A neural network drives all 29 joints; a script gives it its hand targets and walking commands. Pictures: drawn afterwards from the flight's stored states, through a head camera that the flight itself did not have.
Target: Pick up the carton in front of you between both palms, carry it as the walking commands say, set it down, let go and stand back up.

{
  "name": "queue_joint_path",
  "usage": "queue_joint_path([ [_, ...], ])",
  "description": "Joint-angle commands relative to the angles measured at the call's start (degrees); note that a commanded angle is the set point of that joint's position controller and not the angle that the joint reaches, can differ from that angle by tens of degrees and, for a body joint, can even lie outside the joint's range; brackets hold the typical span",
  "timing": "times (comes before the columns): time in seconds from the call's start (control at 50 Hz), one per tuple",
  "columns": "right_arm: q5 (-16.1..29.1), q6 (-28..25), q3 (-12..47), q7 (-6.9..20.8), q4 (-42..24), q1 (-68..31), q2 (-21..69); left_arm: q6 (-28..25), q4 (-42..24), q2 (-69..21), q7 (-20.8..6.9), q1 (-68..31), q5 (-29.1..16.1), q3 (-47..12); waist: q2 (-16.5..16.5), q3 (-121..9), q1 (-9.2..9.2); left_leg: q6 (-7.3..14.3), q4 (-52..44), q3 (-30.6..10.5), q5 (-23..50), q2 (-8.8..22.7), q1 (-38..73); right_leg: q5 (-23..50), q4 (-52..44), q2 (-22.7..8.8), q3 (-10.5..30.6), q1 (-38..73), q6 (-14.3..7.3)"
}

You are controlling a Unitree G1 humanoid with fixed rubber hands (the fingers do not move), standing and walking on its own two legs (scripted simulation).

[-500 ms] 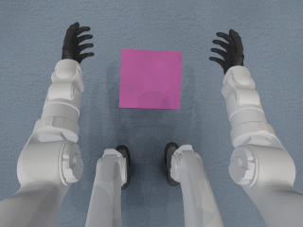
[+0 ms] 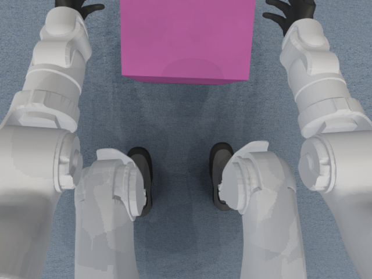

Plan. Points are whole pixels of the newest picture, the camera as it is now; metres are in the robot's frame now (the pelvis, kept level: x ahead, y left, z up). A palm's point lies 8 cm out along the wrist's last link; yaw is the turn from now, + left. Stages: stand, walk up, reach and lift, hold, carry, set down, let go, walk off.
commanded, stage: reach and lift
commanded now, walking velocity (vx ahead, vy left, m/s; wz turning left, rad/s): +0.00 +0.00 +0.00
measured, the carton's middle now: (184, 32) +0.54 -0.01 -0.27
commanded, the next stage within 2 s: none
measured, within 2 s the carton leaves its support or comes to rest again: leaves its support in 0.96 s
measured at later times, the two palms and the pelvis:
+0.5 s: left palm (89, 13) +0.55 +0.16 -0.20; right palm (283, 27) +0.52 -0.19 -0.20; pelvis +0.01 +0.00 -0.02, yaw +0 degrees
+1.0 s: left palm (101, 10) +0.55 +0.13 -0.19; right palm (275, 16) +0.54 -0.17 -0.18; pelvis +0.00 +0.00 -0.04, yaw +0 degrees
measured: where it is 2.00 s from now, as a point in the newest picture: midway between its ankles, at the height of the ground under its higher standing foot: (182, 190)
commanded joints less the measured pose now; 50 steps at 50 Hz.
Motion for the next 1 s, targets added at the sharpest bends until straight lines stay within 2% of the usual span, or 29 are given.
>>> queue_joint_path([
  [0.0, 0.5, -2.1, 0.2, 0.0, -2.1, -15.8, -7.9, -2.1, -2.0, 7.5, -0.2, -16.4, -0.8, -0.2, 1.5, -61.6, -0.70, -0.6, -6.8, 1.2, 6.2, -0.2, 31.7, 8.4, -7.5, 0.0, -1.4, 31.4, 1.4],
  [0.08, 2.3, -3.4, 2.1, -0.4, -3.2, -18.5, -9.0, -3.5, -3.5, 9.3, 0.2, -19.0, -3.0, -2.2, 1.5, -68.3, -0.80, -0.8, -3.5, 1.6, 11.6, -0.1, 35.0, 14.3, -4.4, 0.1, -1.4, 35.6, 1.4],
  [0.14, 3.7, -3.9, 3.1, -1.1, -4.6, -17.8, -9.2, -4.0, -6.0, 9.0, 0.4, -19.7, -5.1, -4.9, 2.0, -73.9, -2.03, -0.9, -1.6, 1.9, 15.1, -0.3, 38.0, 18.4, -2.8, 0.4, -1.8, 38.7, 1.3],
  [0.18, 4.3, -4.0, 2.7, -1.4, -6.4, -16.6, -9.0, -3.9, -7.8, 8.5, 0.5, -19.5, -5.4, -6.3, 3.5, -75.6, -3.00, -0.9, -0.8, 1.8, 16.7, -0.5, 40.6, 19.7, -2.6, 0.8, -2.2, 37.7, 1.2],
  [0.2, 4.7, -4.1, 2.9, -1.5, -7.1, -15.5, -8.5, -3.9, -8.7, 8.2, 0.6, -18.9, -5.3, -6.4, 4.0, -76.6, -2.96, -0.9, -0.6, 2.0, 17.4, -0.7, 41.1, 20.7, -2.5, 1.0, -2.2, 38.6, 1.2],
  [0.24, 5.7, -4.0, 3.9, -1.3, -7.0, -13.5, -6.6, -3.7, -9.8, 7.3, 0.8, -17.4, -4.7, -6.3, 4.4, -77.0, -1.70, -0.8, -0.7, 2.4, 18.5, -1.1, 40.8, 21.8, -2.3, 1.5, -2.2, 39.0, 1.2],
  [0.28, 5.4, -3.6, 3.9, -1.1, -5.9, -12.4, -5.8, -3.5, -8.3, 7.1, 1.0, -15.4, -3.2, -4.6, 4.0, -72.7, -0.40, -0.7, -1.2, 2.3, 17.4, -1.2, 38.3, 20.1, -2.5, 1.6, -2.1, 36.4, 1.4],
  [0.32, 4.3, -3.6, 3.2, -0.9, -4.7, -11.7, -5.1, -3.4, -6.2, 6.3, 0.8, -13.9, -1.9, -3.1, 3.1, -67.1, -0.07, -0.7, -1.9, 2.1, 15.4, -1.3, 34.6, 18.1, -2.9, 1.6, -1.8, 33.6, 1.6],
  [0.44, 1.2, -4.2, 1.5, -0.7, -3.4, -11.6, -4.8, -4.0, -2.4, 4.5, 0.2, -12.9, -0.6, -1.6, 1.5, -60.4, -1.22, -0.7, -2.9, 1.4, 12.5, -1.4, 29.9, 15.2, -3.9, 1.5, -1.7, 29.9, 1.9],
  [0.56, 2.1, -4.6, 4.5, -0.6, -4.1, -16.1, 0.9, -4.4, -2.7, -1.7, 0.1, -17.8, -2.8, -6.0, 2.0, -61.1, -2.03, -0.6, -4.1, 1.2, 11.5, -2.3, 30.9, 14.0, -4.8, 2.0, -2.0, 30.2, 1.5],
  [0.62, 1.2, -4.8, 4.5, -0.9, -3.6, -17.4, 3.5, -4.8, -2.8, -3.7, 0.5, -19.8, -1.9, -6.2, 2.3, -62.0, -1.94, -0.7, -4.2, 1.3, 11.1, -2.8, 32.0, 13.6, -4.9, 2.5, -2.1, 32.5, 1.6],
  [0.64, 1.0, -5.0, 4.5, -1.1, -2.7, -17.4, 4.3, -4.9, -2.3, -5.2, 0.5, -20.2, -1.8, -6.7, 2.7, -62.1, -2.56, -0.7, -4.4, 1.4, 10.7, -3.0, 32.2, 13.6, -5.0, 2.7, -2.1, 33.0, 1.5],
  [0.68, 2.2, -5.2, 8.5, 0.9, -3.2, -23.3, 15.6, -4.9, -2.7, -17.1, -1.3, -24.8, -2.5, -10.3, 3.2, -61.6, -2.21, -0.1, -4.4, 1.2, 11.5, -3.8, 32.6, 13.8, -4.7, 3.6, -2.2, 31.6, 1.1],
  [0.74, 0.3, -3.6, 11.7, 6.3, -5.1, -33.7, 35.8, -3.4, -2.9, -38.6, -6.5, -32.3, -1.1, -13.6, 3.4, -59.1, -2.12, 0.4, -3.6, 1.3, 10.8, -5.1, 30.5, 12.4, -3.9, 4.8, -2.5, 30.2, 0.7],
  [0.78, -1.6, -1.6, 11.4, 9.5, -7.0, -36.3, 43.6, -1.9, -3.3, -47.4, -9.5, -33.2, 0.9, -12.2, 3.5, -57.7, -2.01, 0.3, -2.8, 2.1, 9.2, -5.9, 29.1, 10.8, -3.1, 5.5, -3.2, 29.2, 0.7],
  [0.86, -1.5, 0.8, 12.2, 13.1, -12.7, -38.5, 52.9, -0.1, -8.5, -57.0, -12.4, -34.0, 1.2, -11.5, 3.3, -63.2, -2.17, 0.7, -1.7, 3.8, 11.9, -6.8, 31.3, 13.4, -2.0, 6.1, -4.5, 30.8, 0.5],
  [0.92, 1.7, 2.0, 15.5, 13.9, -18.9, -38.7, 59.2, 0.8, -15.4, -62.7, -12.8, -35.9, -1.3, -14.2, 3.4, -77.6, -2.24, 0.8, -0.9, 4.9, 17.1, -7.2, 37.2, 19.2, -1.1, 6.4, -5.3, 37.6, 0.4],
  [0.98, 3.5, 4.2, 18.2, 14.1, -25.5, -37.5, 65.0, 2.3, -25.7, -66.7, -12.4, -37.9, -2.5, -17.4, 3.3, -93.2, -1.59, 0.4, -1.2, 5.6, 22.5, -7.8, 44.9, 24.6, -1.2, 7.2, -6.0, 43.6, 0.4],
])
